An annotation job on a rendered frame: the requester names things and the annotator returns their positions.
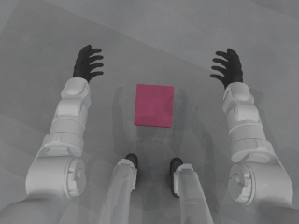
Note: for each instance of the robot left forearm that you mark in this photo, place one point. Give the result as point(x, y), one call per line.
point(69, 122)

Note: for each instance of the carton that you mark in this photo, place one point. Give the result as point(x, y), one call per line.
point(154, 105)

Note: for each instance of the left robot hand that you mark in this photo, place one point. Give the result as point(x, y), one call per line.
point(83, 67)

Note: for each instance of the left robot foot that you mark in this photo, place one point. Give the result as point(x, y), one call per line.
point(133, 158)

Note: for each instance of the robot left upper arm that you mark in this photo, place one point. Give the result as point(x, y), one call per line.
point(52, 183)

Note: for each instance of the robot right upper arm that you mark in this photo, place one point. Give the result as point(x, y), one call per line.
point(264, 191)

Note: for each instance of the robot right forearm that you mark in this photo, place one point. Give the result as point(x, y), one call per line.
point(248, 141)

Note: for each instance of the right robot hand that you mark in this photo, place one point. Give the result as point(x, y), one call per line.
point(233, 72)

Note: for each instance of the left robot thigh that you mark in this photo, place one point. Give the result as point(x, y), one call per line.
point(115, 206)

